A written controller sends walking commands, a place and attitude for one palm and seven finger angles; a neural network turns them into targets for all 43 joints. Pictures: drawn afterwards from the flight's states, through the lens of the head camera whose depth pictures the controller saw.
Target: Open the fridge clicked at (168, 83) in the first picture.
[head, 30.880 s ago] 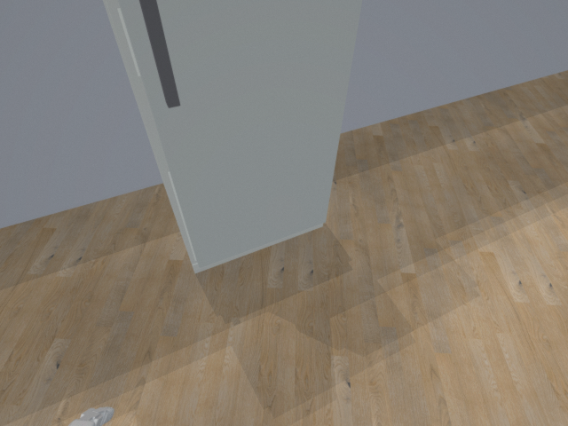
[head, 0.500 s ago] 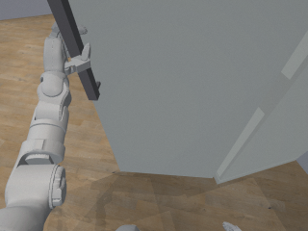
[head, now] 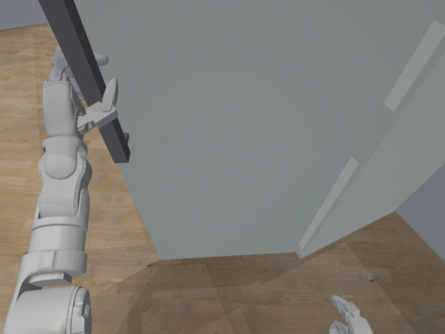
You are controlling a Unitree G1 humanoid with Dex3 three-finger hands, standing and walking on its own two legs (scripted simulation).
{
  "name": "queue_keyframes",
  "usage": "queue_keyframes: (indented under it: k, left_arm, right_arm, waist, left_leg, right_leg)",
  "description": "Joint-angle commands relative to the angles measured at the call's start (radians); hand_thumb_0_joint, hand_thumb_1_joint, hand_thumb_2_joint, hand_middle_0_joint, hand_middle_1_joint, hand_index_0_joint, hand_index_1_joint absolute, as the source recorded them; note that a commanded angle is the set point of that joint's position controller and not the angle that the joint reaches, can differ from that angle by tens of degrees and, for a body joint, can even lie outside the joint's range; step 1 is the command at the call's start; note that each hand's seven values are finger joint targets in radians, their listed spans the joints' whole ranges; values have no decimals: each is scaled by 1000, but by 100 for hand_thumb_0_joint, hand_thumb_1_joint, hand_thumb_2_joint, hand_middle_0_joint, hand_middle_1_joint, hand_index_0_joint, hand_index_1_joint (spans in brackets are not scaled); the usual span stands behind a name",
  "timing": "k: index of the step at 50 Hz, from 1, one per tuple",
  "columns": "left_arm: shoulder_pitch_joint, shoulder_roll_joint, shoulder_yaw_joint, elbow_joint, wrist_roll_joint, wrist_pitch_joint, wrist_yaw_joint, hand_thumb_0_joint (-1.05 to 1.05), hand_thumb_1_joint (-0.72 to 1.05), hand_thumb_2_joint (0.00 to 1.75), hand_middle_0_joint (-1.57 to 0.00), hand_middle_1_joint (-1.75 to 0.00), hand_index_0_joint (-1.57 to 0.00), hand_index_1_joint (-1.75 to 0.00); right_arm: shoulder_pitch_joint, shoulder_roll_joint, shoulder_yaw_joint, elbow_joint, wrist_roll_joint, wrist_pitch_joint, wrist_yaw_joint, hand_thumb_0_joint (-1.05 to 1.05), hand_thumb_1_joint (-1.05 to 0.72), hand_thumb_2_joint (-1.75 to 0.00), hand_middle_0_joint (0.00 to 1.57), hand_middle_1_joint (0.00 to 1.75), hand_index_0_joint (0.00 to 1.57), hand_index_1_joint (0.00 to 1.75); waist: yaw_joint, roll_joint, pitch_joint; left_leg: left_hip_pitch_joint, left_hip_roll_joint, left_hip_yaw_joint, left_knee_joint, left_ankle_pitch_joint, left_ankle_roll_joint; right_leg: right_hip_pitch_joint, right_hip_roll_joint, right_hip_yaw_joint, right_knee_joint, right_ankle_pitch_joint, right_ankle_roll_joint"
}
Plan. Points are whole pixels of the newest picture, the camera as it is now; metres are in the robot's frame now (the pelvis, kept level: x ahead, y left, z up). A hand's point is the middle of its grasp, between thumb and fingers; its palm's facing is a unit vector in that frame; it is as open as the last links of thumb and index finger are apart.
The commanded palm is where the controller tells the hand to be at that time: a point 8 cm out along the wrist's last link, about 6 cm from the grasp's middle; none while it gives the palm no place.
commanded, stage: stop walking and hold the door back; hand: left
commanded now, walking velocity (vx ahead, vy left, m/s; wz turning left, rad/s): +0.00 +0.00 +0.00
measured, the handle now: (92, 67) +0.46 +0.19 +0.24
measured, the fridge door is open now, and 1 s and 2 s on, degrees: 69 71 69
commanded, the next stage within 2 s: loosen the grip on the handle in 0.38 s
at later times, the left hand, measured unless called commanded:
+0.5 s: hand (106, 108) +0.40 +0.17 +0.21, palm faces +0.17 -0.97 -0.15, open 6.6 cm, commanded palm +0.37 +0.22 +0.20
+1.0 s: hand (106, 113) +0.40 +0.17 +0.20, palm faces +0.15 -0.98 -0.13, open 13.9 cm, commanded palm +0.37 +0.22 +0.20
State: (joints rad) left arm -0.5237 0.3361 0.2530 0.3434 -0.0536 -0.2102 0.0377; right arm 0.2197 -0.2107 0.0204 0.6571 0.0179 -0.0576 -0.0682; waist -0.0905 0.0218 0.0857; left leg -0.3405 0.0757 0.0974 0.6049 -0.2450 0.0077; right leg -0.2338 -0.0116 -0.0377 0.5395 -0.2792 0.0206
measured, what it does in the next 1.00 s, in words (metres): stands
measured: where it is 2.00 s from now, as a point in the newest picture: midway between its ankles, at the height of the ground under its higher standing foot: outside the picture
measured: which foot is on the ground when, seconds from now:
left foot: down 0.00-1.00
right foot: down 0.00-1.00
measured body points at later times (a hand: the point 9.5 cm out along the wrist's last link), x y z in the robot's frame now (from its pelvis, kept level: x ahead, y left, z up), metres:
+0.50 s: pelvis -0.01 +0.00 +0.01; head +0.02 +0.01 +0.45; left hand +0.39 +0.22 +0.22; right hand +0.13 -0.25 -0.09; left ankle +0.05 +0.11 -0.73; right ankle +0.00 -0.14 -0.73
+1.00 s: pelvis -0.01 -0.03 +0.00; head +0.01 -0.03 +0.45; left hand +0.38 +0.22 +0.21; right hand +0.08 -0.29 -0.11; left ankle +0.05 +0.11 -0.73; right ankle +0.00 -0.14 -0.73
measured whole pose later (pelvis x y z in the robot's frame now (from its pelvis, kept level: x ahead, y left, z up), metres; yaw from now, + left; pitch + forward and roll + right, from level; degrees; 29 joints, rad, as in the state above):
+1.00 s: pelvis -0.01 -0.03 +0.00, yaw +0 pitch +2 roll +0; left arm -0.58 0.38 0.26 0.59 -0.12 -0.37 -0.08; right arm 0.32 -0.26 0.01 0.73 0.03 -0.13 -0.05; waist -0.02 0.01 -0.01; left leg -0.41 0.07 0.04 0.59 -0.22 -0.01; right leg -0.34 0.01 -0.05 0.61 -0.31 -0.02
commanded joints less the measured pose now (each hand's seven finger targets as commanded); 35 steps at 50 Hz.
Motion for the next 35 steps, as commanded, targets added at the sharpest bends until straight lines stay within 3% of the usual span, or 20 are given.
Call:
queue_keyframes:
  k: [1, 2, 3, 6, 9, 14, 18, 19, 23, 24, 25, 26, 27, 28, 29, 30, 31, 33, 34, 35]
  left_arm:
    - [-272, 295, 116, -181, -3, -39, 36, 0, 90, 90, -45, -140, -45, -140]
    - [-290, 317, 137, -180, 0, -40, 40, 0, 90, 90, -45, -140, -45, -140]
    - [-281, 287, 115, -180, 1, -40, 38, 0, 90, 90, -45, -140, -45, -140]
    - [-289, 260, 84, -166, 0, -46, 35, 0, 90, 90, -45, -140, -45, -140]
    - [-284, 204, 37, -200, 4, -50, 31, 0, 90, 90, -45, -140, -45, -140]
    - [-244, 225, 53, -225, 1, -41, 36, 0, 90, 90, -45, -140, -45, -140]
    - [-261, 206, 24, -206, -3, -31, 39, 0, 90, 90, -45, -140, -45, -140]
    - [-267, 245, 59, -174, -2, -28, 44, 0, 90, 90, -45, -140, -45, -140]
    - [-308, 244, 42, -126, 0, -27, 47, 0, 90, 90, -45, -140, -45, -140]
    - [-1113, 697, 305, -267, 131, -50, 12, 0, 90, 90, -45, -140, -45, -140]
    - [-779, 247, 50, 247, 94, 41, -41, 0, 78, 84, -45, -140, -45, -140]
    - [-570, 214, 59, 62, 3, 22, -57, 0, 66, 78, -45, -140, -45, -140]
    - [-421, 95, 29, 71, 5, 11, -79, 0, 54, 73, -45, -140, -45, -140]
    - [-475, 139, 64, -15, -42, -25, -90, 0, 42, 67, -45, -140, -45, -140]
    - [-444, 190, 108, -29, -61, -43, -82, 0, 30, 61, -45, -140, -45, -140]
    - [-478, 175, 73, -35, -58, -69, -72, 0, 17, 55, -45, -140, -45, -140]
    - [-503, 156, 49, -7, -48, -97, -61, 0, 5, 49, -45, -140, -45, -140]
    - [-526, 132, 1, 55, -37, -149, -47, 0, -19, 37, -45, -140, -45, -140]
    - [-534, 194, 45, 86, -35, -181, -38, 0, -31, 32, -45, -140, -45, -140]
    - [-557, 206, 37, 75, -29, -214, -37, 0, -43, 26, -44, -138, -44, -138]
  right_arm:
    - [-55, -140, -50, -112, 1, -32, -31, 0, -90, -90, 20, 30, 20, 30]
    - [-55, -145, -48, -111, -2, -34, -34, 0, -90, -90, 20, 30, 20, 30]
    - [-67, -143, -47, -116, -4, -34, -35, 0, -90, -90, 20, 30, 20, 30]
    - [-80, -150, -43, -109, -5, -28, -35, 0, -90, -90, 20, 30, 20, 30]
    - [-84, -145, -42, -116, -3, -28, -28, 0, -90, -90, 20, 30, 20, 30]
    - [-89, -138, -41, -126, -2, -20, -28, 0, -90, -90, 20, 30, 20, 30]
    - [-97, -134, -37, -127, -1, -17, -33, 0, -90, -90, 20, 30, 20, 30]
    - [-92, -141, -41, -120, 0, -15, -36, 0, -90, -90, 20, 30, 20, 30]
    - [-83, -146, -44, -111, 1, -13, -42, 0, -90, -90, 20, 30, 20, 30]
    - [-87, -145, -101, -133, -19, -55, 0, 0, -90, -90, 20, 30, 20, 30]
    - [-28, -159, -85, -86, -16, -112, 12, 0, -90, -90, 20, 30, 20, 30]
    - [69, -196, -117, -96, 23, -124, 15, 0, -90, -90, 20, 30, 20, 30]
    - [54, -168, -100, -80, 20, -119, 16, 0, -90, -90, 20, 30, 20, 30]
    - [16, -184, -89, -83, 11, -119, 16, 0, -90, -90, 20, 30, 20, 30]
    - [6, -181, -85, -93, 0, -122, 17, 0, -90, -90, 20, 30, 20, 30]
    - [-9, -172, -74, -97, -1, -124, 18, 0, -90, -90, 20, 30, 20, 30]
    - [2, -172, -70, -90, -3, -124, 21, 0, -90, -90, 20, 30, 20, 30]
    - [2, -181, -67, -95, 3, -127, 32, 0, -90, -90, 20, 30, 20, 30]
    - [5, -194, -71, -91, 1, -128, 31, 0, -90, -90, 20, 30, 20, 30]
    - [-4, -197, -71, -98, -1, -129, 32, 0, -90, -90, 20, 30, 20, 30]
  waist:
    - [84, -158, -321]
    - [91, -127, -341]
    - [95, -82, -350]
    - [99, 43, -352]
    - [100, 40, -361]
    - [95, -1, -377]
    - [94, -10, -350]
    - [95, -26, -340]
    - [93, -28, -323]
    - [139, -226, -207]
    - [-10, -163, -513]
    - [66, 38, -575]
    - [76, 85, -546]
    - [97, 208, -558]
    - [111, 219, -540]
    - [91, 175, -458]
    - [64, 81, -379]
    - [40, -83, -249]
    - [36, -151, -222]
    - [37, -147, -235]
  left_leg:
    - [90, 5, -76, -67, 64, -10]
    - [139, 25, -80, -109, 193, 0]
    - [198, 58, -94, -113, 302, 12]
    - [246, 128, -159, -145, 399, 50]
    - [230, 119, -141, -133, 385, 39]
    - [216, 80, -89, -107, 323, 13]
    - [202, 70, -79, -118, 258, 12]
    - [199, 67, -75, -115, 229, 12]
    - [188, 57, -78, -119, 194, 12]
    - [112, 40, -27, -54, 151, 34]
    - [202, -53, -54, -211, 348, 6]
    - [362, -24, -63, -157, 448, -40]
    - [387, -22, -81, -128, 459, -51]
    - [447, -29, -85, -134, 377, -54]
    - [429, -35, -84, -140, 267, -45]
    - [355, -40, -80, -147, 163, -30]
    - [272, -36, -86, -149, 97, -15]
    - [141, -31, -83, -157, -69, 6]
    - [100, -33, -81, -153, -121, 13]
    - [87, -41, -73, -145, -140, 16]
  right_leg:
    - [127, -183, 141, -99, 383, -66]
    - [115, -143, 96, -70, 374, -40]
    - [72, -98, 58, -52, 350, -15]
    - [26, -35, 18, -32, 218, 9]
    - [49, -32, 21, -49, 208, 1]
    - [70, -61, 49, -81, 295, -9]
    - [50, -67, 60, -107, 256, -6]
    - [35, -70, 70, -123, 231, -7]
    - [22, -78, 75, -147, 179, -9]
    - [25, -85, 159, -237, 360, -20]
    - [32, 17, -12, 8, 465, -76]
    - [-8, 10, -49, 1, 311, -68]
    - [-80, 20, -43, -16, 248, -55]
    - [-99, 15, -24, -53, 205, -50]
    - [-89, 15, -14, -68, 169, -55]
    - [-101, 18, -11, -82, 129, -53]
    - [-111, 21, -17, -89, 97, -49]
    - [-167, 26, -9, -98, -27, -39]
    - [-181, 26, 1, -103, -85, -34]
    - [-189, 27, 11, -96, -129, -31]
